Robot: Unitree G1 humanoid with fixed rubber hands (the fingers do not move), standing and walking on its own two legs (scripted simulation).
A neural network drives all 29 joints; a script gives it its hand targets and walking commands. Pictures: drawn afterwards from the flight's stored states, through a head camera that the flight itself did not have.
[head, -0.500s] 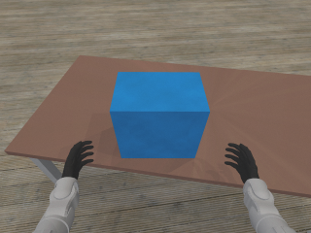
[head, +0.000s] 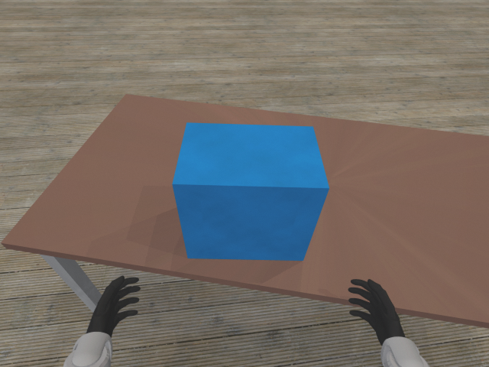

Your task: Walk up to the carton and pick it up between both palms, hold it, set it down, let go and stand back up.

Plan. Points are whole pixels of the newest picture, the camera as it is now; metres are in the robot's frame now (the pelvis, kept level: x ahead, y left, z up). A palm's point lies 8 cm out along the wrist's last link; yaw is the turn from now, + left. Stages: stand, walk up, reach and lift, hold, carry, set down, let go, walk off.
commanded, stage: set down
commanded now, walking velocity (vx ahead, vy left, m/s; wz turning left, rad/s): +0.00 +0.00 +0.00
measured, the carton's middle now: (247, 195) +0.48 -0.01 -0.01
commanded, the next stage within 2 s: let go in 0.84 s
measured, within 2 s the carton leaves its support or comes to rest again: neither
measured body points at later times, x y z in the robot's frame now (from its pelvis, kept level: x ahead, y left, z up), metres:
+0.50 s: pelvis +0.00 +0.01 +0.00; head -0.01 +0.02 +0.45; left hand +0.18 +0.24 -0.07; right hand +0.18 -0.22 -0.07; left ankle -0.02 +0.12 -0.74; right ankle +0.00 -0.11 -0.74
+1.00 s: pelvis +0.00 +0.00 +0.00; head +0.01 +0.01 +0.45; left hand +0.16 +0.23 -0.09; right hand +0.16 -0.23 -0.09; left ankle -0.02 +0.12 -0.74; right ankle +0.00 -0.11 -0.74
